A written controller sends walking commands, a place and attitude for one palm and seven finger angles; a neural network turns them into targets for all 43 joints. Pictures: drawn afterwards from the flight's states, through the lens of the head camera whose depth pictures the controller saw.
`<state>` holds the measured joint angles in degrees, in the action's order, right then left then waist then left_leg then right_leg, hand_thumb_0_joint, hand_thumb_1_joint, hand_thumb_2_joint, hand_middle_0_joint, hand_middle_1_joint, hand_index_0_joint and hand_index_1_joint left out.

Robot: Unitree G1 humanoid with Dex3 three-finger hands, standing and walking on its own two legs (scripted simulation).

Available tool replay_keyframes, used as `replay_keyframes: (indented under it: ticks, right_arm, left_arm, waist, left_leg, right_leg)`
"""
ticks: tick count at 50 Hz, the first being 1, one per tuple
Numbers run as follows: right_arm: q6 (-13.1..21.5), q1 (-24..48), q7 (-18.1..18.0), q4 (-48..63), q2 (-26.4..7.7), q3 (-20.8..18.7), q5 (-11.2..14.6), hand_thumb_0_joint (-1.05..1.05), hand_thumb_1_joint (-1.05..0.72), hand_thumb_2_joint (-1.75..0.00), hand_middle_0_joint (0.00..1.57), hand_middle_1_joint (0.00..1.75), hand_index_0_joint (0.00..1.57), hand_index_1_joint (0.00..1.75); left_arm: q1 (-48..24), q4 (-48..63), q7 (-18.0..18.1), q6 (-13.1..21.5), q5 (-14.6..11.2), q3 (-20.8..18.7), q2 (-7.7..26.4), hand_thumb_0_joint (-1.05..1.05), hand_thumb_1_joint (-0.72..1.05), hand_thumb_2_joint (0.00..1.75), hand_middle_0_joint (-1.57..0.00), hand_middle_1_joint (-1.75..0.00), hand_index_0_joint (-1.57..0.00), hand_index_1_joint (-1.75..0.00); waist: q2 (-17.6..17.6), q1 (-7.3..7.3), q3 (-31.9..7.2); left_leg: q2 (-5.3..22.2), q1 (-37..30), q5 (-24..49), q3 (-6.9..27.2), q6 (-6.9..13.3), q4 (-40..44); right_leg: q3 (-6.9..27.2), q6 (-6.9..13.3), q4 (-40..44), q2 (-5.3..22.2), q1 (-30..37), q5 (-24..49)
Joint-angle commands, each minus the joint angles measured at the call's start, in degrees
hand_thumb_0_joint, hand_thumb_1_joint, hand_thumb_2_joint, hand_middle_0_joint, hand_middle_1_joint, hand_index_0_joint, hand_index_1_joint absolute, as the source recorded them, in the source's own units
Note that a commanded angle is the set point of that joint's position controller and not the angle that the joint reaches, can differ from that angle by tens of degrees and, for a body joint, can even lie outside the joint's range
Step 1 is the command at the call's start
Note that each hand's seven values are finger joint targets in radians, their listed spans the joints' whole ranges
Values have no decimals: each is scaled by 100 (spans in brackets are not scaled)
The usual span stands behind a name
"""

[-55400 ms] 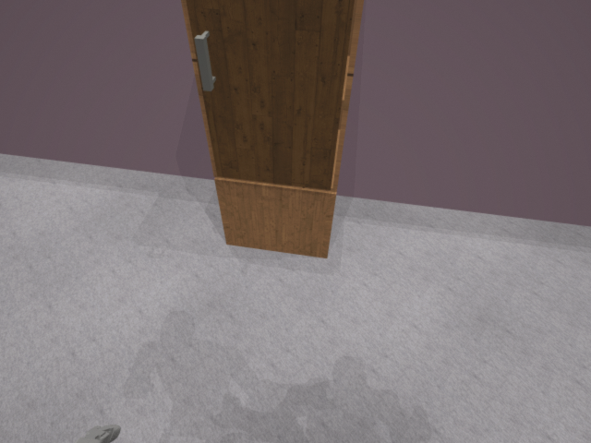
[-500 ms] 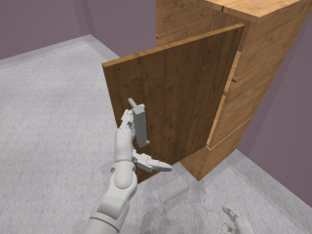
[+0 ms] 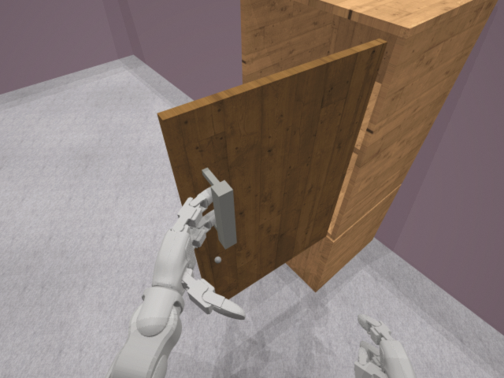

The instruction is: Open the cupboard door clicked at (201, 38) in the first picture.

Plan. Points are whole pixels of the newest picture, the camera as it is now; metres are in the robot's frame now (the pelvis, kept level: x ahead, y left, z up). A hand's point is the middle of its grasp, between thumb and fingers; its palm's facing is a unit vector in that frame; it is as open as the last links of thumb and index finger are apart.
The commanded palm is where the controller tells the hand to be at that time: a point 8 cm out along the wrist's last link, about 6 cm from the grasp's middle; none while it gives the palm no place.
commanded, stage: slide the hand sideways off the handle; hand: left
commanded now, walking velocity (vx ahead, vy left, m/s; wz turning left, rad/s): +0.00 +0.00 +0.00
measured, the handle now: (218, 208) +0.35 +0.08 +0.10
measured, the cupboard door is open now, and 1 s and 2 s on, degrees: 84 83 83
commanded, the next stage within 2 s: draw the hand back to the body in 0.60 s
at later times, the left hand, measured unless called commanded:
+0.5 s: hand (168, 283) +0.23 +0.13 +0.08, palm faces +0.02 -1.00 -0.06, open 16.2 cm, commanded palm +0.21 +0.19 +0.09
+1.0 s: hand (134, 287) +0.21 +0.17 +0.11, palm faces -0.02 -1.00 -0.07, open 16.3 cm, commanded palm +0.18 +0.22 +0.12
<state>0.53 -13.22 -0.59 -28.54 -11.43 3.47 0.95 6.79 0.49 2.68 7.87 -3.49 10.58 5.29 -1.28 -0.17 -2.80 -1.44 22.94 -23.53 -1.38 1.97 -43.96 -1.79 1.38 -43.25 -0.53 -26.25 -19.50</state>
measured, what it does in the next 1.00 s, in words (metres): stands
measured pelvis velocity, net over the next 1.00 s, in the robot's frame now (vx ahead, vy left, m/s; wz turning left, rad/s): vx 0.01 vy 0.01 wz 0.02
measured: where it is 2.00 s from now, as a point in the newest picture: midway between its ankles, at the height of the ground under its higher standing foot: outside the picture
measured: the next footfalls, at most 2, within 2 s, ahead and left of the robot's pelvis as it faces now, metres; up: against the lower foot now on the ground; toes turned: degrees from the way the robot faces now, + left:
none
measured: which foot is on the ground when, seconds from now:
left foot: down 0.00-1.00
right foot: down 0.00-1.00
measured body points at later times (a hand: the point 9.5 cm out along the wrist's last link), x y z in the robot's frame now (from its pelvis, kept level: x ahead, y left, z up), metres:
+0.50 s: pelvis +0.02 -0.02 +0.00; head +0.03 -0.04 +0.45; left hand +0.22 +0.19 +0.09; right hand +0.20 -0.24 -0.08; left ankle -0.01 +0.10 -0.71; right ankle +0.03 -0.11 -0.71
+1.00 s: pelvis +0.01 +0.01 +0.00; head -0.01 +0.00 +0.45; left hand +0.21 +0.22 +0.11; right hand +0.19 -0.20 -0.07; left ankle -0.01 +0.10 -0.71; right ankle +0.03 -0.11 -0.71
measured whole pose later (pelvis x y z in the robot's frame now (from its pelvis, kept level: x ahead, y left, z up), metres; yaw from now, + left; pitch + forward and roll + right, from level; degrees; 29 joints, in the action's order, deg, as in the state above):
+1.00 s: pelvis +0.01 +0.01 +0.00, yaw +1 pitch +2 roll -1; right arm 9.4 -16.2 -3.3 -28.3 -13.1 3.9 2.7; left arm 25.1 17.2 -9.9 6.3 -13.2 -4.5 13.1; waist -3.2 -0.7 -5.5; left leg -1.5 23.6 -25.4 0.2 2.4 -46.5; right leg -3.3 0.8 -43.8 -0.4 -25.5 -20.9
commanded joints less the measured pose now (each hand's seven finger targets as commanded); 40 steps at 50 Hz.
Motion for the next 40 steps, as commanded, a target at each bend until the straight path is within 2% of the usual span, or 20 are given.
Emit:
replay_keyframes:
  ticks: [1,2,3,4,5,6,8,11,13,17,21,25,26,29,31,33,34,35,36,40]
  right_arm:
    - [358,632,-89,929,-578,-257,12,0,-90,-90,20,30,20,30]
    - [371,607,-109,914,-592,-262,9,0,-90,-90,20,30,20,30]
    - [381,602,-126,919,-589,-273,10,0,-90,-90,20,30,20,30]
    - [398,581,-135,915,-593,-283,1,0,-90,-90,20,30,20,30]
    - [398,559,-134,907,-598,-287,12,0,-90,-90,20,30,20,30]
    - [409,582,-129,940,-577,-272,17,0,-90,-90,20,30,20,30]
    - [448,542,-128,942,-582,-291,19,0,-90,-90,20,30,20,30]
    - [474,517,-133,981,-593,-306,12,0,-90,-90,20,30,20,30]
    - [492,498,-154,956,-616,-313,22,0,-90,-90,20,30,20,30]
    - [608,449,-169,994,-624,-326,37,0,-90,-90,20,30,20,30]
    - [729,396,-209,966,-684,-342,51,0,-90,-90,20,30,20,30]
    - [828,365,-270,888,-786,-363,70,0,-90,-90,20,30,20,30]
    - [879,422,-284,911,-783,-368,84,0,-90,-90,20,30,20,30]
    - [1013,388,-324,869,-820,-353,105,0,-90,-90,20,30,20,30]
    - [1089,405,-349,845,-854,-357,111,0,-90,-90,20,30,20,30]
    - [1143,398,-369,851,-861,-373,128,0,-90,-90,20,30,20,30]
    - [1167,405,-369,851,-859,-363,129,0,-90,-90,20,30,20,30]
    - [1196,395,-359,847,-880,-377,131,0,-90,-90,20,30,20,30]
    - [1215,429,-348,906,-848,-367,137,0,-90,-90,20,30,20,30]
    - [1253,421,-325,991,-827,-335,141,0,-90,-90,20,30,20,30]
  left_arm:
    - [-963,1475,-43,327,-238,-693,274,0,-50,30,-15,-30,-15,-30]
    - [-914,1494,-86,317,-279,-728,302,0,-50,30,-15,-30,-15,-30]
    - [-739,1514,-125,310,-320,-878,396,0,-50,30,-15,-30,-15,-30]
    - [-653,1569,-173,315,-346,-939,443,0,-50,30,-15,-30,-15,-30]
    - [-318,1486,-201,303,-381,-1118,556,0,-50,30,-15,-30,-15,-30]
    - [-239,1595,-259,310,-392,-970,423,0,-50,30,-15,-30,-15,-30]
    - [-123,1782,-315,341,-422,-1065,505,0,-50,30,-15,-30,-15,-30]
    - [412,1847,-408,367,-481,-1323,708,0,-50,30,-15,-30,-15,-30]
    - [333,1947,-498,419,-503,-1456,861,0,-50,30,-15,-30,-15,-30]
    - [685,2244,-722,590,-628,-1452,853,0,-50,30,-15,-30,-15,-30]
    - [1104,2261,-989,727,-841,-1747,1086,0,-50,30,-15,-30,-15,-30]
    - [939,2130,-1343,852,-976,-1852,1262,0,-50,30,-15,-30,-15,-30]
    - [876,2186,-1436,887,-1009,-1774,1204,0,-50,30,-15,-30,-15,-30]
    - [721,2179,-1656,922,-1155,-1749,1200,0,-50,30,-15,-30,-15,-30]
    - [551,2131,-1700,921,-1214,-1767,1267,0,-50,30,-15,-30,-15,-30]
    - [640,2023,-1702,888,-1228,-1811,1272,0,-50,30,-15,-30,-15,-30]
    - [492,2065,-1685,876,-1206,-1692,1189,0,-50,30,-15,-30,-15,-30]
    - [584,2063,-1617,856,-1184,-1809,1322,0,-50,30,-15,-30,-15,-30]
    - [656,2190,-1576,822,-1156,-1777,1269,0,-50,30,-15,-30,-15,-30]
    - [1001,2565,-1291,622,-1020,-1981,1489,0,-50,30,-15,-30,-15,-30]
  waist:
    - [251,-66,-846]
    - [405,-37,-911]
    - [369,-105,-1005]
    - [473,-92,-1080]
    - [434,-178,-1074]
    - [355,-137,-1036]
    - [290,-145,-1108]
    - [437,-189,-1082]
    - [391,-118,-989]
    - [196,-90,-1017]
    - [318,-69,-1012]
    - [545,91,-822]
    - [367,88,-828]
    - [146,110,-820]
    - [277,142,-886]
    - [247,90,-882]
    - [194,111,-880]
    - [200,58,-898]
    - [13,-10,-988]
    - [-137,-169,-1076]
  left_leg:
    - [95,101,773,247,-114,803]
    - [85,101,856,243,-102,768]
    - [69,126,923,221,-108,749]
    - [58,126,1033,203,-102,718]
    - [57,171,1134,202,-112,721]
    - [51,147,1166,191,-111,716]
    - [41,120,1299,178,-116,671]
    - [33,246,1359,147,-97,611]
    - [22,321,1297,134,-95,566]
    - [2,313,1337,140,-88,460]
    - [-6,478,1289,181,-96,323]
    - [-13,729,999,229,-89,161]
    - [-28,725,913,216,-86,121]
    - [-34,683,856,262,-87,103]
    - [-34,752,735,290,-84,47]
    - [-21,719,684,302,-87,73]
    - [-26,651,707,325,-79,118]
    - [-9,637,720,345,-85,134]
    - [-12,551,760,343,-83,214]
    - [41,324,965,421,-100,476]
  right_leg:
    - [27,82,710,13,694,658]
    - [41,66,703,11,751,782]
    - [60,64,688,17,842,884]
    - [82,47,680,30,936,1067]
    - [91,69,663,20,1020,1176]
    - [68,55,640,36,970,1249]
    - [91,47,597,39,1012,1473]
    - [152,13,602,63,1137,1665]
    - [220,-10,618,80,1088,1679]
    - [253,-31,579,89,1057,1790]
    - [391,-110,584,149,1090,1983]
    - [592,-171,708,211,896,1482]
    - [644,-184,735,230,814,1318]
    - [542,-125,737,199,661,991]
    - [602,-139,790,229,634,658]
    - [530,-101,787,199,538,405]
    - [444,-80,748,168,484,404]
    - [406,-53,718,154,479,349]
    - [329,-36,658,136,522,417]
    - [6,35,474,40,628,670]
